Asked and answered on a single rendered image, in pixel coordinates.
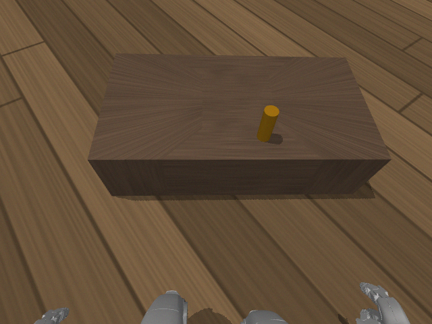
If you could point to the can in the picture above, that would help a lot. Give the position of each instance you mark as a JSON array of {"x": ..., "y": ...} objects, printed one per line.
[{"x": 267, "y": 124}]

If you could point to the right robot hand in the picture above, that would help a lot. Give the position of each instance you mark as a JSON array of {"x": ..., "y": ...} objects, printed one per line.
[{"x": 389, "y": 310}]

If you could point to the left robot hand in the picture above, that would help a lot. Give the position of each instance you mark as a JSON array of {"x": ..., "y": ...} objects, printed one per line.
[{"x": 54, "y": 316}]

